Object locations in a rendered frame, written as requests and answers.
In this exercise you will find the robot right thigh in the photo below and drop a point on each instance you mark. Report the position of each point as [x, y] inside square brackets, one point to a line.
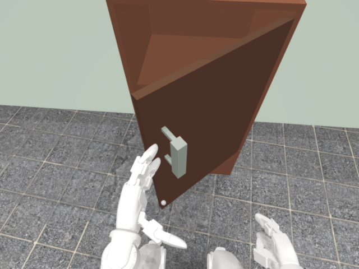
[220, 259]

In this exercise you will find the cupboard door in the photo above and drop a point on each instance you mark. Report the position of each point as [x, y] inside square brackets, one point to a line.
[209, 104]

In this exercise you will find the robot left hand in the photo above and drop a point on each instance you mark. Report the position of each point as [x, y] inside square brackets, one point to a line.
[133, 199]

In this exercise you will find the robot right hand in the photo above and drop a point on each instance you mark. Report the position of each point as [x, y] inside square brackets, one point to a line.
[275, 252]

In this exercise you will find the left robot forearm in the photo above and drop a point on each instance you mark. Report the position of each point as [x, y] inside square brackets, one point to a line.
[122, 252]

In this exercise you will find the handle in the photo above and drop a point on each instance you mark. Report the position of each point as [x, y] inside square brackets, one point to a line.
[178, 153]

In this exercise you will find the robot thigh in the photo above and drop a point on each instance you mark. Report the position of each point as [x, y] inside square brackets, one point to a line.
[153, 256]
[220, 259]

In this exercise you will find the robot left thigh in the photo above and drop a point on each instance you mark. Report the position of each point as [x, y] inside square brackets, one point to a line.
[153, 256]

